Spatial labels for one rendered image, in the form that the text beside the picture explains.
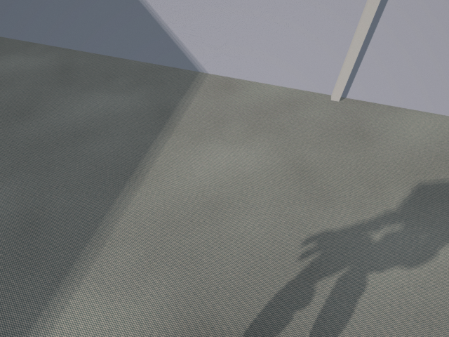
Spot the panel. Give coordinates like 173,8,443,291
331,0,381,102

